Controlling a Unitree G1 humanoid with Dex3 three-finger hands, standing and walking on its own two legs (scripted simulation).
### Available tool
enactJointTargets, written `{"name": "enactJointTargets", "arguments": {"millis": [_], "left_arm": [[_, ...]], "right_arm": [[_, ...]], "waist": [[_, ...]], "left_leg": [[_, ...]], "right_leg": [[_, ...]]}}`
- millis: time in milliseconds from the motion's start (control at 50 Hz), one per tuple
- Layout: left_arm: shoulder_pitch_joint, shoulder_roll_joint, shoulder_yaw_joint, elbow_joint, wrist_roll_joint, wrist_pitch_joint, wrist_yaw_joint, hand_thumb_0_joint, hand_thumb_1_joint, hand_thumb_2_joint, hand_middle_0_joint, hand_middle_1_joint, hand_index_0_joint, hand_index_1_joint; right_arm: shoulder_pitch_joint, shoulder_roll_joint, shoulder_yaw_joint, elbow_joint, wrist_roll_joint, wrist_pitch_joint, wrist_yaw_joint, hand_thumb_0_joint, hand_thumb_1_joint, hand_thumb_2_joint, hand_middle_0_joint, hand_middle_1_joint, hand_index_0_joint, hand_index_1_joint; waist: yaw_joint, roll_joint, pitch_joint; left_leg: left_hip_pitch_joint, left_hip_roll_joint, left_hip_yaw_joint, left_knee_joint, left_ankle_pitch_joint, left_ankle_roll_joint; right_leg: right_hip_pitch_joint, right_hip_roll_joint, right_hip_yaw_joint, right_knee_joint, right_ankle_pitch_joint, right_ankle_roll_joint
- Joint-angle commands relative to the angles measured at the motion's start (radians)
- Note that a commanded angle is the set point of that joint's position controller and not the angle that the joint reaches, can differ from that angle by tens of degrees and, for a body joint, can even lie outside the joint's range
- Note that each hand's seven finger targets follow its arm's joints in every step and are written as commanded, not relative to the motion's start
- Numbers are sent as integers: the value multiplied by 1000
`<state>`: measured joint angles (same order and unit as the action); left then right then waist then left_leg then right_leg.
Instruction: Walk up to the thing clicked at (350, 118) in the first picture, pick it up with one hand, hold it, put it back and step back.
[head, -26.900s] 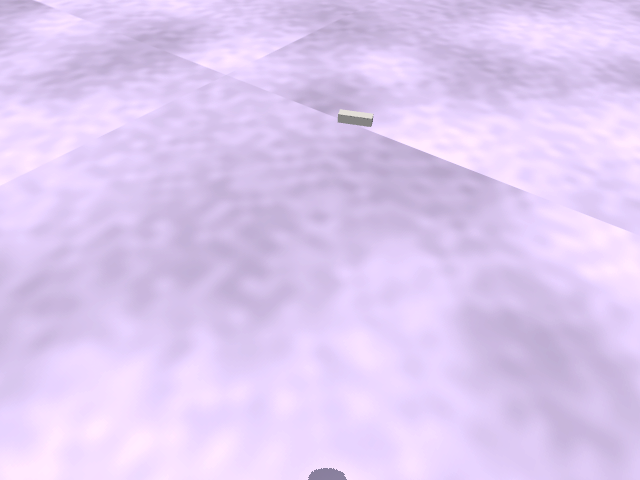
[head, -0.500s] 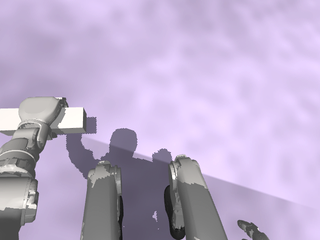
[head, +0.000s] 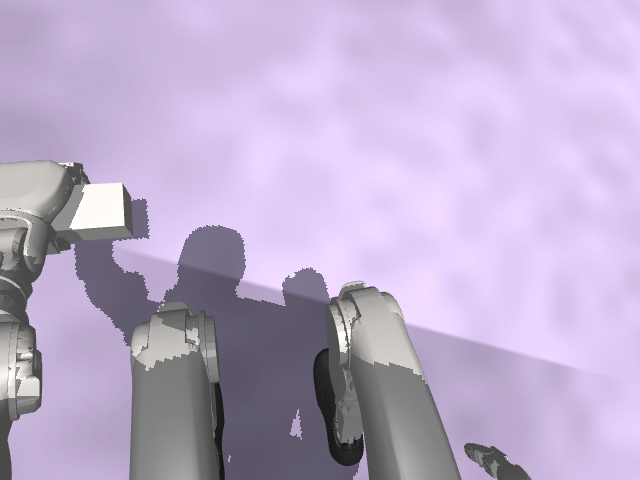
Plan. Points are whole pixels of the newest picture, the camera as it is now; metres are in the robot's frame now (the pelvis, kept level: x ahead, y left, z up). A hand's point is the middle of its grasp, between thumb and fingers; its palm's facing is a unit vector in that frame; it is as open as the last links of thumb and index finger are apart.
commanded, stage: crouch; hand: left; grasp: from above
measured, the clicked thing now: (42, 216) +0.44 +0.31 -0.20
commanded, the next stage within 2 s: lower in 0.26 s
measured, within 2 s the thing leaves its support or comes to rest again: rests again in 1.66 s
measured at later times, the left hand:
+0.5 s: hand (59, 222) +0.44 +0.30 -0.23, palm faces -0.48 -0.07 -0.87, open 9.1 cm
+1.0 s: hand (78, 228) +0.45 +0.30 -0.29, palm faces -0.48 -0.09 -0.88, open 9.1 cm
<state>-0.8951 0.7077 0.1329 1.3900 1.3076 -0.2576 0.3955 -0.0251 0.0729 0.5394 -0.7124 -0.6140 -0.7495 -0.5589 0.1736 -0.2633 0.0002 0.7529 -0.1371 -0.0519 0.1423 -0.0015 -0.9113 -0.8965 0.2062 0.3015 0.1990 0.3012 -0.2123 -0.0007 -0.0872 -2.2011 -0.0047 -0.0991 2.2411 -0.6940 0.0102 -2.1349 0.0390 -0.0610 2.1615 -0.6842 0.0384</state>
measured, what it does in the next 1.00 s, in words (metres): lowers itself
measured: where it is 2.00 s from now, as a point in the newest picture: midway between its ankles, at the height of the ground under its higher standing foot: (275, 439)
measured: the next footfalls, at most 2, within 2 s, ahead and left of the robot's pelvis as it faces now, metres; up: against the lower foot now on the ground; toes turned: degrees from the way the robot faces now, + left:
none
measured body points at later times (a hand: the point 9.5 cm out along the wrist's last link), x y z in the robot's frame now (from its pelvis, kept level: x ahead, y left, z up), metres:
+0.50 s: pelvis +0.00 -0.01 -0.04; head +0.25 +0.06 +0.32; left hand +0.46 +0.30 -0.18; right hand +0.05 -0.28 -0.15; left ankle +0.07 +0.12 -0.35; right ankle +0.09 -0.13 -0.35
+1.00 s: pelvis +0.00 +0.00 -0.07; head +0.27 +0.08 +0.28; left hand +0.47 +0.30 -0.24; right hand +0.05 -0.28 -0.17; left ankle +0.07 +0.12 -0.35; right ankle +0.09 -0.13 -0.35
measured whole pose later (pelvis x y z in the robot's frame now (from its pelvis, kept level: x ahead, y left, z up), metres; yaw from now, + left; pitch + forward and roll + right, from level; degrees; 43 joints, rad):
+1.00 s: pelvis +0.00 +0.00 -0.07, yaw -4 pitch +33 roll -10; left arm -0.94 0.87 0.18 1.54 1.33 -0.29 0.49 -0.03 0.09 0.47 -0.76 -0.55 -0.80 -0.49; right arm 0.10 -0.28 0.13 0.74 -0.20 -0.08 0.16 0.00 -0.90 -0.89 0.21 0.30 0.20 0.30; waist -0.28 -0.07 0.05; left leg -2.36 0.00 -0.17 2.50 -0.72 0.00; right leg -2.29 0.06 -0.12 2.38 -0.68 0.04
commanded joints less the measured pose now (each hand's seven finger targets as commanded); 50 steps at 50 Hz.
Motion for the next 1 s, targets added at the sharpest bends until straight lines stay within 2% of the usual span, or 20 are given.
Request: {"name": "enactJointTargets", "arguments": {"millis": [0,120,140,160,200,320,380,400,460,480,520,580,680,720,740,780,860,920,960,980], "left_arm": [[-360,308,36,-152,-15,-6,52,0,716,856,-1045,-741,-1058,-727],[-371,355,47,-143,-12,-17,60,0,726,846,-1062,-719,-1071,-710],[-373,359,53,-129,-10,-17,61,0,724,830,-1055,-721,-1068,-708],[-364,382,68,-120,-14,-18,63,0,735,801,-1060,-708,-1076,-692],[-385,383,51,-128,-4,-22,60,0,741,807,-1071,-705,-1085,-691],[-377,411,59,-142,-16,-27,59,0,764,816,-1092,-693,-1101,-684],[-356,404,62,-123,-21,-23,59,0,713,850,-1097,-654,-1089,-663],[-358,389,51,-107,-19,-24,58,0,720,834,-1098,-641,-1091,-649],[-363,400,42,-64,-14,-32,58,0,705,800,-1075,-646,-1075,-646],[-356,403,39,-50,-17,-35,60,0,698,796,-1071,-640,-1070,-641],[-368,434,56,-56,-12,-49,67,0,731,793,-1084,-664,-1090,-658],[-378,431,53,-68,0,-59,78,0,776,783,-1103,-679,-1115,-666],[-383,475,82,-69,9,-68,114,0,788,777,-1111,-670,-1123,-658],[-356,458,76,-71,12,-61,124,0,792,769,-1116,-663,-1127,-651],[-371,476,89,-81,13,-60,131,0,804,788,-1119,-674,-1130,-662],[-350,478,98,-73,6,-47,139,0,773,782,-1094,-648,-1106,-636],[-373,460,77,-40,3,-41,147,0,720,727,-1044,-624,-1062,-606],[-353,461,67,-1,6,-33,150,0,699,724,-1027,-632,-1045,-612],[-349,494,92,-2,0,-36,156,0,690,747,-1020,-644,-1036,-627],[-354,495,83,0,5,-36,155,0,710,738,-1024,-662,-1046,-639]], "right_arm": [[210,-249,-71,-7,3,-4,-12,0,-906,-902,200,300,200,300],[206,-250,-50,-5,0,-4,-12,0,-908,-903,200,300,200,300],[216,-252,-45,-4,-3,-5,-13,0,-908,-902,200,300,200,300],[211,-257,-42,-4,-2,-5,-13,0,-909,-902,200,300,200,300],[206,-259,-36,-3,-6,-6,-14,0,-909,-903,200,300,200,300],[196,-265,-28,-6,-7,-4,-15,0,-908,-902,200,300,200,300],[194,-267,-20,-1,-11,-1,-15,0,-906,-901,200,300,200,300],[193,-265,-16,0,-14,-1,-14,0,-904,-899,200,300,200,300],[192,-265,4,2,-17,1,-11,0,-904,-899,200,300,200,300],[183,-268,7,3,-16,2,-11,0,-904,-899,200,300,200,300],[173,-273,9,2,-23,1,-12,0,-902,-898,200,300,200,300],[172,-278,13,2,-31,-2,-8,0,-902,-898,200,300,200,300],[144,-293,16,-8,-37,-8,-8,0,-901,-898,200,300,200,300],[141,-287,19,-9,-40,-9,-7,0,-901,-897,200,300,200,300],[147,-292,20,-8,-44,-9,-4,0,-899,-897,200,300,200,300],[148,-291,18,-5,-43,-13,-4,0,-894,-894,201,300,200,300],[146,-299,30,-6,-47,-19,0,0,-889,-892,201,300,201,300],[151,-298,44,0,-52,-26,3,0,-890,-893,201,300,200,300],[153,-311,51,-4,-56,-29,4,0,-890,-893,201,300,201,300],[153,-308,53,-3,-56,-33,7,0,-892,-893,201,300,201,300]], "waist": [[5,311,-715],[6,318,-716],[-5,297,-710],[3,308,-685],[-6,324,-690],[-4,326,-709],[-4,307,-678],[-21,313,-672],[-31,275,-657],[-23,274,-647],[-21,310,-642],[-40,323,-647],[-36,376,-620],[-32,387,-636],[-43,394,-650],[-38,380,-635],[-65,391,-608],[-65,372,-604],[-70,368,-607],[-69,371,-597]], "left_leg": [[582,-6,40,-229,208,9],[551,-6,46,-185,212,10],[537,-9,49,-175,211,15],[526,-7,45,-181,202,10],[522,-7,51,-163,189,12],[509,-4,50,-130,211,13],[475,-3,53,-115,213,15],[477,-4,48,-106,219,13],[428,-4,45,-72,230,21],[417,-4,44,-68,230,20],[414,-5,46,-64,215,17],[445,-1,35,-49,239,13],[433,2,32,-44,203,6],[461,5,31,-35,219,6],[454,4,31,-29,227,7],[442,4,32,-23,233,8],[423,8,18,-13,239,5],[424,8,18,8,251,9],[405,8,16,16,262,9],[401,10,18,25,266,8]], "right_leg": [[261,5,-57,-181,220,-78],[258,14,-65,-150,228,-78],[266,13,-65,-156,232,-74],[249,8,-67,-142,221,-75],[243,14,-70,-138,215,-76],[250,20,-77,-113,236,-74],[251,20,-80,-105,244,-70],[239,20,-85,-96,245,-70],[265,26,-88,-90,264,-63],[257,28,-90,-80,264,-64],[252,31,-94,-69,250,-67],[234,34,-109,-43,269,-69],[185,36,-122,-16,230,-77],[186,38,-121,-9,246,-76],[201,39,-122,-5,256,-73],[196,37,-123,2,262,-73],[178,40,-136,15,268,-72],[198,44,-134,14,284,-68],[221,44,-139,20,299,-66],[219,44,-136,24,302,-70]]}}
